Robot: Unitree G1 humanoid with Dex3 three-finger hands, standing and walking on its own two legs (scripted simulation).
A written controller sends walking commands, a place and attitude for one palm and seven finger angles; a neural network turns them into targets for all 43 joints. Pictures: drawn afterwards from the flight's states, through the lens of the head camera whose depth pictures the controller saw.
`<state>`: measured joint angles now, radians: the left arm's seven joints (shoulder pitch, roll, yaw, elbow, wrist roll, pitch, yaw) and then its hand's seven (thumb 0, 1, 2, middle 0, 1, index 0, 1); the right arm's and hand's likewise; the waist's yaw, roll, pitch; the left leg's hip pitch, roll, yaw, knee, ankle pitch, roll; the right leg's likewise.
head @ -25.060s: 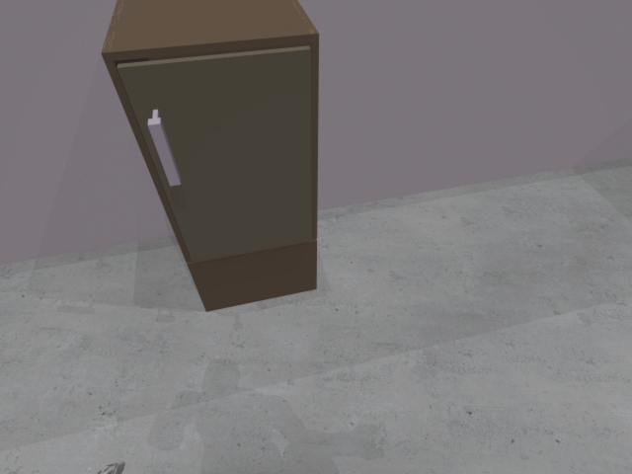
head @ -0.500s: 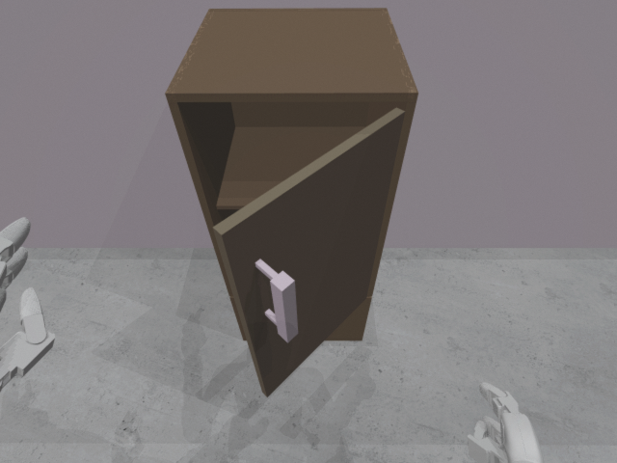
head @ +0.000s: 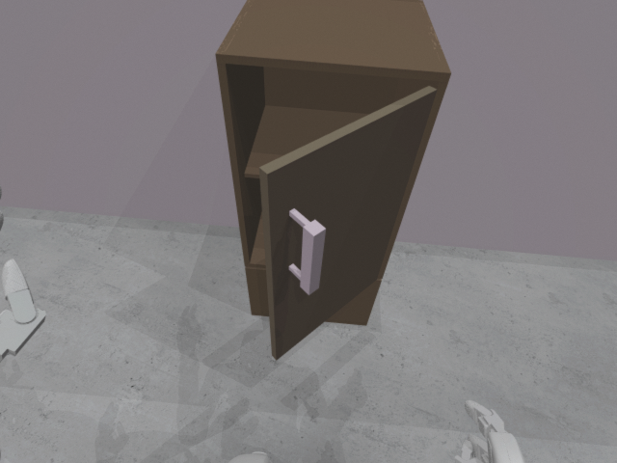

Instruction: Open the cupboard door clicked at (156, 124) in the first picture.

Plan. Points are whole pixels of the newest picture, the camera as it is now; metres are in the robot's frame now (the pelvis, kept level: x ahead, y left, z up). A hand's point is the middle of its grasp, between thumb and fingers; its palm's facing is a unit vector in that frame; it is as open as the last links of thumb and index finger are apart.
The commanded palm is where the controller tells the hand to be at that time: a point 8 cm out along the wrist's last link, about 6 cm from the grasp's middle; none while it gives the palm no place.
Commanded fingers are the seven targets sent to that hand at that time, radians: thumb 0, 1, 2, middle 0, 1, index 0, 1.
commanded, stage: step back with the hand held close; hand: left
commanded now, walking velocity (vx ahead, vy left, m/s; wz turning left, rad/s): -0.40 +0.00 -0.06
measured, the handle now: (303, 252) +0.44 +0.04 -0.01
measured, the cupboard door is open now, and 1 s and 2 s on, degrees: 46 46 46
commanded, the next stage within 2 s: stop stepping back and stand still in 0.34 s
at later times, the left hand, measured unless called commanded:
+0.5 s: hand (32, 415) +0.12 +0.21 +0.19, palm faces +0.25 -0.85 -0.46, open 7.4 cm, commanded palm +0.06 +0.27 +0.19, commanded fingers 0.00 0.90 0.90 -0.20 -0.30 -0.20 -0.30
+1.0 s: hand out of the picture +0.06 +0.23 +0.18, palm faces +0.38 -0.83 -0.41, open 7.4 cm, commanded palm +0.00 +0.27 +0.19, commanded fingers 0.00 0.90 0.90 -0.20 -0.30 -0.20 -0.30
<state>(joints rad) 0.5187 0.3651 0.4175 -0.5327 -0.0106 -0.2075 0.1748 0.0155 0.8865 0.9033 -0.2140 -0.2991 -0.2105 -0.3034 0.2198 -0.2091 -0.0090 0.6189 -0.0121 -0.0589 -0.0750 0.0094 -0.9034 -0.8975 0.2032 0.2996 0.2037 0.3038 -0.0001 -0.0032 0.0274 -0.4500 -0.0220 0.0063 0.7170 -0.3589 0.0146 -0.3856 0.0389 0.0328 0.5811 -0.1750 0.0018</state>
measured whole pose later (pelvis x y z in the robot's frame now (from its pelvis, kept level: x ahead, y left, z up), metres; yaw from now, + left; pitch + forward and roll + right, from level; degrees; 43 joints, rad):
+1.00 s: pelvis -0.18 -0.01 +0.01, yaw -7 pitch -1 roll +0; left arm 0.48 0.40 0.44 -0.43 -0.03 -0.19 0.16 0.02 0.89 0.90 -0.21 -0.30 -0.21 -0.30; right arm 0.23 -0.16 0.03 0.67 -0.01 -0.16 -0.09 0.01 -0.91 -0.90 0.20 0.30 0.20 0.30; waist -0.02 -0.04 -0.02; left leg -0.33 -0.03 0.01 0.45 -0.11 0.03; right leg -0.20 0.03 0.00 0.60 -0.43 -0.01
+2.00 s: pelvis -0.21 -0.01 +0.02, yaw -4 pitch -2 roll -1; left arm 0.30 0.25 0.02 1.18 0.00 0.02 0.01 0.01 0.91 0.90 -0.20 -0.30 -0.20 -0.30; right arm 0.25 -0.20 0.00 1.14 -0.02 0.03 -0.03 0.00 -0.91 -0.90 0.20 0.30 0.20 0.30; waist 0.01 0.02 0.07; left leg -0.25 -0.01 -0.04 0.42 -0.13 0.01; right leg -0.14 0.04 -0.06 0.40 -0.23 -0.05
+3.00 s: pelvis -0.17 -0.02 +0.02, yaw -5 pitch -2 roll +0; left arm 0.22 0.22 0.01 1.15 0.00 -0.01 0.02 0.01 0.91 0.90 -0.20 -0.30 -0.20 -0.30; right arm 0.18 -0.22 0.00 1.15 -0.01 0.00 -0.03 0.00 -0.91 -0.90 0.20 0.30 0.20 0.30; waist 0.00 0.01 0.05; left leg -0.17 -0.01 -0.03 0.36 -0.16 0.00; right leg -0.06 0.04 -0.04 0.34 -0.25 -0.05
